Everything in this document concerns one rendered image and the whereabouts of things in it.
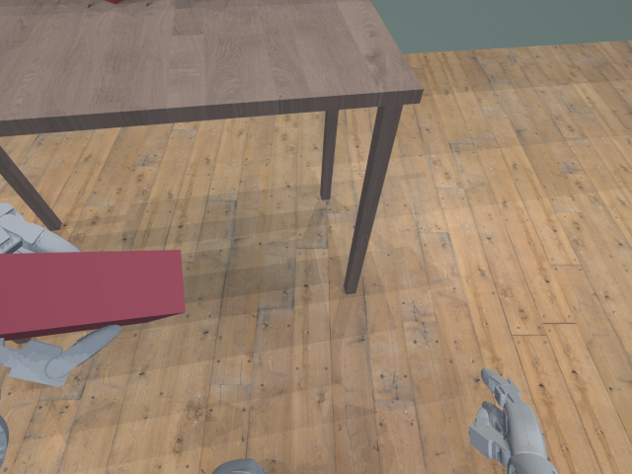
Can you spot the robot right hand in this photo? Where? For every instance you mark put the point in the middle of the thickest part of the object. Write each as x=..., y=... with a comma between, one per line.
x=514, y=430

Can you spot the right robot forearm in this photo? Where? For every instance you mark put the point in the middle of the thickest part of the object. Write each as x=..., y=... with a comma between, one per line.
x=528, y=463

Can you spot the sponge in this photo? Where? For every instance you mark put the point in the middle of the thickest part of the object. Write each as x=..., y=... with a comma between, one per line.
x=45, y=294

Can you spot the robot left hand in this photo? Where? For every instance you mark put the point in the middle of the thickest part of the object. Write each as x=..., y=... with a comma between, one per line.
x=38, y=361

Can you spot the table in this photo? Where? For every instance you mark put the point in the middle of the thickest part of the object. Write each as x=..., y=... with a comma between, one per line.
x=68, y=65

